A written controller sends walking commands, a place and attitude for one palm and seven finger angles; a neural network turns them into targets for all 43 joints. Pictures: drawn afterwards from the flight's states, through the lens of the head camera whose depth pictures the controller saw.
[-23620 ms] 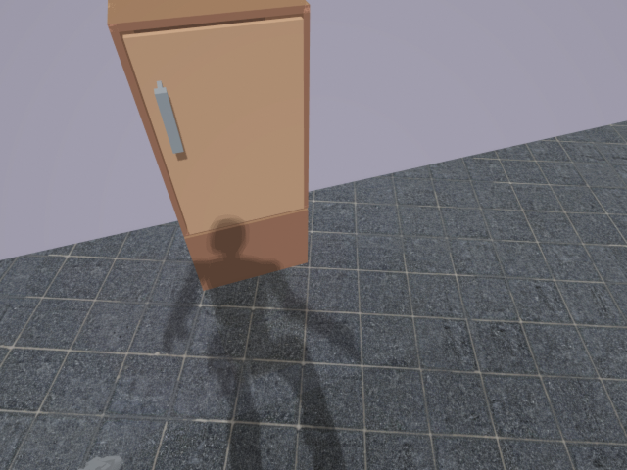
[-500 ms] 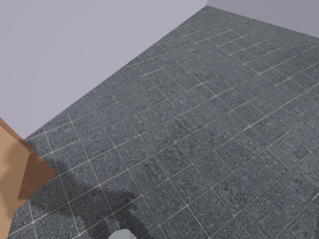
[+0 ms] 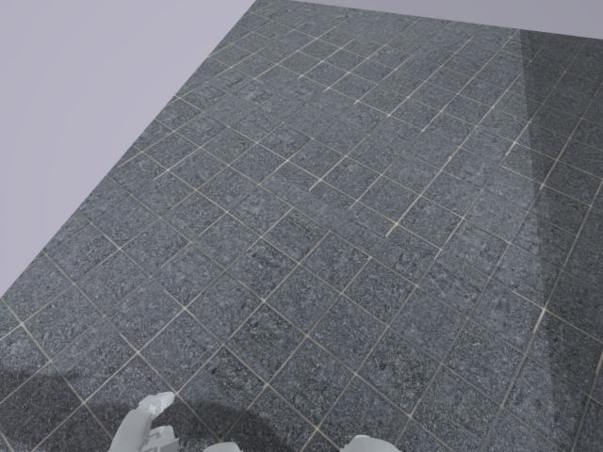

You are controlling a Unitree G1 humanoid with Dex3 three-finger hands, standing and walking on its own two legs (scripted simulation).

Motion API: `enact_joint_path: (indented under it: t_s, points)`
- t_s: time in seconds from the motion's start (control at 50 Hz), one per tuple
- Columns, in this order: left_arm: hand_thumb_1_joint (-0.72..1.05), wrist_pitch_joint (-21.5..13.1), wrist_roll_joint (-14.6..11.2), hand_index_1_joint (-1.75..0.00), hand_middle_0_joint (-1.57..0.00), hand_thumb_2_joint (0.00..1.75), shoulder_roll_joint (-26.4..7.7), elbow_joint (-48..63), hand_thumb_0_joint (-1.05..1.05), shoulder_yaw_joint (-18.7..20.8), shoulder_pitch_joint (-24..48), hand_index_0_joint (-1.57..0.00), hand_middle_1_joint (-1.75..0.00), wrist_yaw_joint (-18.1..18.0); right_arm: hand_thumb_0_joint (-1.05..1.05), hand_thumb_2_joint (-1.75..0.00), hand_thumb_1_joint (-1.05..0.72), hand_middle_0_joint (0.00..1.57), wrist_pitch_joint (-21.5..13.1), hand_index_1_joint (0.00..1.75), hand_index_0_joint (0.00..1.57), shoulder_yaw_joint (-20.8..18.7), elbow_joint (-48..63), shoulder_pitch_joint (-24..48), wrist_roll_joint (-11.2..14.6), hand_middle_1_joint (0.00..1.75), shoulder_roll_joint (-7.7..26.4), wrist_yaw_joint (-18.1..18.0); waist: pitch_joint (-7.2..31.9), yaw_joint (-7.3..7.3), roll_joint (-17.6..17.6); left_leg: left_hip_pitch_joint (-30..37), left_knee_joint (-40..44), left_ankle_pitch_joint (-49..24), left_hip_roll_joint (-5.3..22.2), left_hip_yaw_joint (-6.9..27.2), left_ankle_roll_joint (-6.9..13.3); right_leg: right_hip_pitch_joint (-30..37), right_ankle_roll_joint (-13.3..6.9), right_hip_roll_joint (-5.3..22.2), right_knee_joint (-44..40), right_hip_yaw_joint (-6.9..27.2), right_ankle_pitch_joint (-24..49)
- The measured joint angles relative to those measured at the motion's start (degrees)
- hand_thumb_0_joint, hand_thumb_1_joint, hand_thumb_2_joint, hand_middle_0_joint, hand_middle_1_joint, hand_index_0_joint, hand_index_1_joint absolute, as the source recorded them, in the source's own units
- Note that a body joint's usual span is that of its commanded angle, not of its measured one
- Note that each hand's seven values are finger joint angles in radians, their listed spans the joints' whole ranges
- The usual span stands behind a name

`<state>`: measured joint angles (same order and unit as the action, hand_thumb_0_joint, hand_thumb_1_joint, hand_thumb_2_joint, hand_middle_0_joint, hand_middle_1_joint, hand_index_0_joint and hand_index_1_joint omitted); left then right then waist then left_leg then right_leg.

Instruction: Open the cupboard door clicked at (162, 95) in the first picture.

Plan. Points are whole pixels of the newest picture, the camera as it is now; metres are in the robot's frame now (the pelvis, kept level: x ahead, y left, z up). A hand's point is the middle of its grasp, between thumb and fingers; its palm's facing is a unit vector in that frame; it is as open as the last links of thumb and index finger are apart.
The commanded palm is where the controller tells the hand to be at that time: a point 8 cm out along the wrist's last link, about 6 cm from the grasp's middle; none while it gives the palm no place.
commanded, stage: walk to a spot facing it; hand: left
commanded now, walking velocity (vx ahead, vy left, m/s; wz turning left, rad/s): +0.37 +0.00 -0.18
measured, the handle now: out of the picture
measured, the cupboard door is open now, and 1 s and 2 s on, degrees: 45 45 45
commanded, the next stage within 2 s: turn to face it in 0.76 s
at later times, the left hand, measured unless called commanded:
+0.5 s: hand (201, 351) +0.29 +0.18 -0.15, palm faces -0.06 -0.98 -0.18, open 7.4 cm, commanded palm none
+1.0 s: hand (256, 282) +0.43 +0.10 -0.18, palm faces +0.01 -0.99 -0.15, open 7.3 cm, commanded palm none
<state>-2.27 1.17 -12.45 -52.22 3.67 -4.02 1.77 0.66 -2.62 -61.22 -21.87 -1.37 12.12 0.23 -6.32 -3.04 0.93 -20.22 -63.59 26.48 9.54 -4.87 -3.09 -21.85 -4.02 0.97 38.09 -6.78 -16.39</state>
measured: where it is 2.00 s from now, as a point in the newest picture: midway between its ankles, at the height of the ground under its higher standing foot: (347, 319)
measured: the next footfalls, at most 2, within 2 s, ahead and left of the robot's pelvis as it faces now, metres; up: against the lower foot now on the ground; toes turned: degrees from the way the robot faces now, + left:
left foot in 0.28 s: +0.29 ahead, +0.13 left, +0.00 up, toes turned +3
right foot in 0.62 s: +0.39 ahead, -0.17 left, +0.00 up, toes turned -14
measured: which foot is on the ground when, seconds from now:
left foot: up 0.00-0.26, down 0.28-0.60, up 0.62-0.96, down 0.98-1.00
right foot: down 0.00-0.28, up 0.30-0.60, down 0.62-0.98, up 1.00-1.00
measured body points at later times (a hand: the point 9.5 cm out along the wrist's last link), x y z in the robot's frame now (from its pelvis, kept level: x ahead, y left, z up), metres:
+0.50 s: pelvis +0.23 -0.01 +0.02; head +0.25 -0.01 +0.47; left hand +0.29 +0.23 -0.13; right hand +0.24 -0.25 -0.13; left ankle +0.25 +0.13 -0.72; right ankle +0.25 -0.13 -0.67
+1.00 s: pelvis +0.46 -0.07 +0.00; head +0.48 -0.05 +0.45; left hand +0.43 +0.15 -0.16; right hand +0.54 -0.31 -0.13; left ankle +0.57 +0.03 -0.72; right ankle +0.35 -0.16 -0.71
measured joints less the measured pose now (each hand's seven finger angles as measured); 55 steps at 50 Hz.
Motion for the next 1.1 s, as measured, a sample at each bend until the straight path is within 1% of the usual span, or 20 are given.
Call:
enact_joint_path:
  t_s: [0.04,0.12,0.26,0.28,0.32,0.38,0.42,0.5,0.58,0.62,0.66,0.7,0.74,0.82,0.92,0.96,0.98,1.02,1.06,1.1]
  points:
    - [0.91,0.2,0.1,-0.3,-0.2,0.9,0.8,-1.2,0.0,-0.2,-1.9,-0.2,-0.3,-0.8,0.01,-0.9,-0.91,0.2,-0.1,0.3,0.2,-0.4,0.6,2.6,-0.2,0.3,0.0,0.0,0.5,-0.16,-0.1,-4.5,-0.7,-2.9,-0.3,0.5,-0.1,3.0,0.4,-1.0,-3.8,0.6,0.4]
    - [0.92,-0.2,0.1,-0.3,-0.2,0.9,1.6,-4.2,0.0,0.3,-5.9,-0.21,-0.3,-1.4,0.01,-0.9,-0.91,0.2,-1.1,0.3,0.2,-0.7,3.4,6.8,-0.3,0.3,-1.1,0.4,2.3,0.45,-1.3,-8.7,9.2,-8.0,-0.9,-0.1,-0.2,8.7,0.0,-2.2,-11.1,2.2,1.4]
    - [0.93,-0.7,-0.1,-0.3,-0.2,0.9,0.8,-8.5,0.0,0.2,-12.4,-0.21,-0.3,-1.0,0.0,-0.9,-0.91,0.2,-2.8,0.3,0.2,-0.2,5.9,12.6,-0.3,0.3,-2.4,1.3,3.2,3.53,-2.1,-4.3,29.9,-15.0,-3.8,-1.5,0.9,17.2,1.3,-3.0,-13.7,4.2,-3.4]
    - [0.92,-0.6,-0.1,-0.3,-0.2,0.9,0.9,-8.8,0.0,0.2,-13.8,-0.21,-0.3,-1.0,0.0,-0.9,-0.91,0.2,-3.4,0.3,0.2,0.0,6.3,12.9,-0.4,0.3,-2.1,1.3,3.6,3.91,-1.7,-2.5,32.9,-14.8,-4.2,-1.4,1.9,17.1,1.6,-3.2,-11.1,4.7,-5.5]
    - [0.92,0.1,-0.2,-0.3,-0.2,0.9,0.8,-9.7,0.0,0.2,-15.1,-0.21,-0.3,-0.9,0.0,-0.9,-0.91,0.2,-4.6,0.3,0.2,0.1,6.9,13.9,-1.0,0.3,-2.2,0.8,3.5,3.9,-2.0,-2.3,30.3,-17.4,-4.2,-2.1,3.5,12.3,1.6,-2.7,3.0,4.9,-10.1]
    - [0.91,1.4,0.3,-0.3,-0.2,0.9,0.2,-10.5,0.0,0.4,-14.1,-0.2,-0.3,-0.7,0.0,-0.9,-0.91,0.2,-5.1,0.3,0.2,0.5,7.3,12.5,-1.2,0.3,-3.2,0.2,3.5,3.52,-3.4,0.0,29.3,-13.1,-5.0,-3.3,3.4,2.0,1.6,-1.2,24.7,5.2,-9.0]
    - [0.91,1.7,0.6,-0.3,-0.2,0.9,0.3,-9.8,0.01,0.5,-12.4,-0.2,-0.3,-0.2,0.0,-0.9,-0.91,0.2,-5.1,0.3,0.2,0.6,6.2,10.4,-1.1,0.3,-3.6,-0.2,3.6,3.8,-3.3,2.8,32.5,-13.2,-5.4,-3.4,2.6,-3.1,2.3,0.6,27.9,4.6,-5.7]
    - [0.91,1.6,0.6,-0.3,-0.2,0.9,1.5,-7.2,0.01,0.2,-9.5,-0.2,-0.3,0.6,-0.01,-0.9,-0.93,0.2,-4.3,0.3,0.2,-0.3,3.0,6.5,-0.9,0.3,-2.2,-0.5,3.8,3.94,-1.7,8.5,38.6,-13.5,-5.1,-3.7,2.0,-6.0,3.3,3.8,13.6,3.0,-1.6]
    - [0.91,1.1,0.7,-0.3,-0.2,0.9,1.8,-5.6,0.01,0.1,-7.3,-0.2,-0.3,1.0,0.0,-0.9,-0.93,0.2,-2.7,0.3,0.2,-0.5,0.5,2.9,-0.9,0.3,-1.2,0.0,3.7,2.81,-0.7,12.3,37.9,-9.7,-3.8,-3.8,0.2,-3.2,3.7,4.0,0.7,1.2,1.8]
    - [0.91,0.1,0.9,-0.3,-0.2,0.9,1.0,-4.9,0.0,0.2,-6.9,-0.2,-0.3,1.0,0.0,-0.9,-0.92,0.2,-2.1,0.3,0.2,-0.5,-0.4,0.7,-0.6,0.3,-1.3,0.3,4.2,2.6,-1.6,11.8,32.2,-4.7,-3.4,-3.7,0.5,-0.5,2.6,3.8,-4.0,1.6,2.2]
    - [0.91,-0.8,0.6,-0.3,-0.2,0.9,1.6,-5.0,0.0,0.2,-6.2,-0.2,-0.3,0.3,0.0,-0.9,-0.92,0.2,-0.8,0.3,0.2,-0.7,-1.8,0.7,-0.2,0.3,-0.7,0.5,3.7,2.83,-0.5,7.2,18.5,1.8,-2.9,-1.2,1.6,-0.2,1.7,2.9,-0.8,0.6,2.4]
    - [0.91,-1.0,0.5,-0.3,-0.2,0.9,2.2,-5.3,0.0,0.0,-6.8,-0.2,-0.3,-0.6,0.0,-0.9,-0.92,0.2,-0.2,0.3,0.2,-0.9,-2.6,1.8,-0.2,0.3,-0.4,0.6,3.6,2.61,0.1,1.5,6.7,1.0,-3.2,0.6,2.1,2.4,1.3,2.1,-1.9,-0.5,0.3]
    - [0.91,-1.1,0.5,-0.3,-0.2,0.9,2.7,-6.0,0.0,-0.1,-8.2,-0.2,-0.3,-1.3,0.01,-0.9,-0.91,0.2,-0.3,0.3,0.2,-1.0,-2.3,3.1,-0.3,0.3,-0.6,0.6,4.2,2.23,-0.3,-2.8,3.6,-2.1,-3.0,0.4,1.9,5.8,1.6,1.5,-6.0,-1.2,0.4]
    - [0.93,-1.8,0.4,-0.3,-0.2,0.9,2.4,-8.5,0.0,-0.2,-11.3,-0.21,-0.3,-1.9,0.01,-0.9,-0.91,0.2,-1.1,0.3,0.2,-0.9,0.2,6.4,-0.1,0.3,-1.9,0.9,4.9,2.14,-2.0,-6.7,12.5,-7.4,-2.9,-1.3,1.1,12.0,1.4,0.9,-13.8,-1.7,1.3]
    - [0.92,-2.0,0.2,-0.3,-0.2,0.9,3.0,-11.3,0.0,-1.0,-14.2,-0.21,-0.3,-1.8,0.0,-0.9,-0.91,0.19,-2.0,0.3,0.2,-0.3,2.5,11.5,0.2,0.3,-2.9,1.3,3.3,3.34,-2.6,-6.5,25.9,-13.8,-4.4,-2.2,2.0,18.4,2.5,0.5,-16.3,-2.7,-1.6]
    - [0.91,-1.6,0.0,-0.3,-0.2,0.9,3.3,-12.0,0.0,-1.3,-15.4,-0.21,-0.3,-2.0,0.0,-0.9,-0.91,0.19,-2.5,0.3,0.2,0.2,3.3,12.9,0.2,0.3,-2.9,1.2,2.6,3.49,-2.6,-4.5,30.9,-18.9,-5.6,-2.8,3.0,19.9,3.4,0.9,-13.4,-3.4,-4.9]
    - [0.91,-1.2,-0.1,-0.3,-0.2,0.9,3.8,-12.0,0.0,-1.4,-16.4,-0.21,-0.3,-2.1,0.0,-0.9,-0.91,0.2,-3.0,0.3,0.2,0.5,4.0,13.2,0.0,0.3,-2.5,1.2,2.6,3.77,-1.8,-3.2,32.7,-23.7,-5.4,-2.2,4.5,19.0,3.9,0.7,-9.0,-3.7,-7.1]
    - [0.91,0.2,-0.3,-0.3,-0.2,0.9,3.5,-11.9,0.0,-1.5,-16.6,-0.21,-0.3,-2.3,0.0,-0.9,-0.91,0.2,-3.5,0.3,0.2,0.6,4.8,14.2,-0.2,0.3,-2.9,0.6,2.3,3.45,-2.3,-3.5,28.9,-18.3,-5.9,-1.8,6.0,13.1,4.9,1.3,7.8,-1.9,-13.2]
    - [0.91,1.6,-0.2,-0.3,-0.2,0.9,2.7,-11.2,0.01,-1.2,-14.6,-0.21,-0.3,-2.6,0.0,-0.9,-0.91,0.2,-3.4,0.3,0.2,1.0,5.5,14.1,-0.2,0.3,-3.4,-0.1,1.8,3.38,-3.3,-3.9,27.1,-15.3,-6.9,-1.1,5.7,6.3,5.7,1.1,21.4,1.1,-15.4]
    - [0.91,2.5,-0.1,-0.3,-0.2,0.9,2.3,-9.5,0.01,-0.7,-11.8,-0.2,-0.3,-2.4,0.0,-0.9,-0.91,0.2,-2.7,0.3,0.2,1.1,5.8,13.4,-0.2,0.3,-3.3,-0.5,1.7,3.52,-2.9,-3.6,28.2,-15.8,-7.7,0.3,4.6,1.3,6.3,1.3,26.1,2.4,-14.0]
